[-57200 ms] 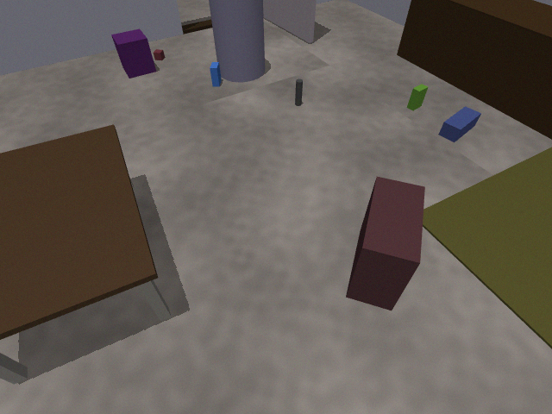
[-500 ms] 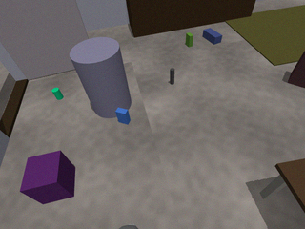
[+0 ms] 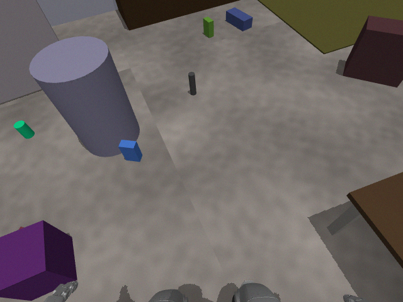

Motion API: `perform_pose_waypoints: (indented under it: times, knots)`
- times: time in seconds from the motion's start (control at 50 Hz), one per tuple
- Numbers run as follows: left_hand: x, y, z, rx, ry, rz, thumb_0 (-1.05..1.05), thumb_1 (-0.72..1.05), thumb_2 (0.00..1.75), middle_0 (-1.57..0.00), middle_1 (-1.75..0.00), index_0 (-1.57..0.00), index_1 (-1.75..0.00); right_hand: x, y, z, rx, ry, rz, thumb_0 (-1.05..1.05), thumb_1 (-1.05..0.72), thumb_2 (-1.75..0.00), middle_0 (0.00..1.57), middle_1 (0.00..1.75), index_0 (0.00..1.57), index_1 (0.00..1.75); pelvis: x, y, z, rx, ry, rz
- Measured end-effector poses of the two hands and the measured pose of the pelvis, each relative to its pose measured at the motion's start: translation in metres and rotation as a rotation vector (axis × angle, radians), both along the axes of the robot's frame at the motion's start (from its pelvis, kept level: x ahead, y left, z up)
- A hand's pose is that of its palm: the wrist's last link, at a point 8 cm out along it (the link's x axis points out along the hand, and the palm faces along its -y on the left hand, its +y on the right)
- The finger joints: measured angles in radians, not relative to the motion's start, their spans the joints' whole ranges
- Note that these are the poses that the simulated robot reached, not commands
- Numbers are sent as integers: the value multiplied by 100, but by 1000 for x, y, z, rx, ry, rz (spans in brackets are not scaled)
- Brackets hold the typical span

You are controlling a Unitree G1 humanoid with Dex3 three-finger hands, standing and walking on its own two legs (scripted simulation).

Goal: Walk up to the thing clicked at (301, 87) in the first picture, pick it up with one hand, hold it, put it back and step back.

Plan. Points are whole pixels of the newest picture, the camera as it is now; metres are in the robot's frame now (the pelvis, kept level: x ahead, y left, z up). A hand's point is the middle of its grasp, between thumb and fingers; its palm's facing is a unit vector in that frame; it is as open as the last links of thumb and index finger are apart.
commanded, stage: walk up
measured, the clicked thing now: (192, 83) +1.47 +0.11 -0.66
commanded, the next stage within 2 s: stand in 1.04 s
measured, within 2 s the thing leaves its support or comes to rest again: neither
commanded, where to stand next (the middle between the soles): +0.04 +0.01 m, yaw -5 degrees
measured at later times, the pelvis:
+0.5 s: pelvis -0.02 +0.03 +0.00, yaw -6 degrees
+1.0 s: pelvis -0.02 +0.04 +0.03, yaw -7 degrees
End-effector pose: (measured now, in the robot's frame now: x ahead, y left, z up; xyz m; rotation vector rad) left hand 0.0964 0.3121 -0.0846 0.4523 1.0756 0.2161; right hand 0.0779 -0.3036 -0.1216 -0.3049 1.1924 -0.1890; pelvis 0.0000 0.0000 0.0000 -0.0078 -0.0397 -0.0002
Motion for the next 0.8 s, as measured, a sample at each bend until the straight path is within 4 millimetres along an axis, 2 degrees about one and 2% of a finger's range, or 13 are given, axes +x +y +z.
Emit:
perform_pose_waypoints:
  times: [0.14,0.22,0.28,0.34,0.42,0.5,0.58,0.8]
  knots:
    - [18,7,0,3,-3,-53,0,90,90,-21,-30,-20,-30,-11,13,-7,7,13,-30,1,-90,-90,20,30,21,30,-7,18,-2,17,21,-34]
    - [25,22,-16,-23,-3,-59,0,90,90,-21,-30,-20,-30,-33,21,-5,-34,25,-56,1,-90,-90,20,30,21,30,-14,33,-9,43,15,-51]
    - [25,26,-23,-49,16,-45,1,90,90,-20,-30,-20,-30,-56,27,4,-52,44,-73,1,-90,-90,20,30,21,30,-16,39,-7,36,10,-65]
    - [22,27,-22,-73,38,-49,1,91,90,-20,-29,-20,-30,-74,26,15,-74,72,-95,1,-90,-90,20,30,21,30,-16,40,0,1,15,-73]
    - [17,27,-24,-80,65,-49,1,91,90,-20,-29,-20,-30,-85,16,23,-96,80,-106,1,-90,-90,20,30,21,30,-19,34,2,-1,26,-96]
    - [5,18,-23,-71,93,-54,1,91,90,-20,-29,-20,-30,-88,3,20,-104,80,-123,1,-90,-90,20,30,21,30,-24,30,3,-34,12,-100]
    - [-5,10,-20,-82,114,-53,1,91,90,-20,-29,-20,-30,-83,5,19,-85,39,-131,1,-90,-90,20,30,21,30,-25,29,6,8,9,-110]
    - [3,-3,-6,-121,62,-45,1,91,90,-20,-30,-20,-30,-68,21,21,-17,-17,-103,1,-90,-90,20,30,21,30,-27,28,17,21,-3,-113]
